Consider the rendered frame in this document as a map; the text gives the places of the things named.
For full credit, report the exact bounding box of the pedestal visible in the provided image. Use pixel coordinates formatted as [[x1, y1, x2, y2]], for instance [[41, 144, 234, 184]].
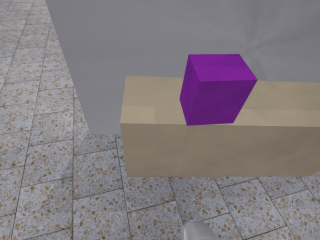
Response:
[[120, 75, 320, 177]]

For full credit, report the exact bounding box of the right robot thigh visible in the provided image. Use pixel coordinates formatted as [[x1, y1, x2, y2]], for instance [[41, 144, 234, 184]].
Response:
[[182, 220, 219, 240]]

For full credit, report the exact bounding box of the carton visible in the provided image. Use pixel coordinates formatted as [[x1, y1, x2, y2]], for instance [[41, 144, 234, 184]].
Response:
[[179, 54, 257, 126]]

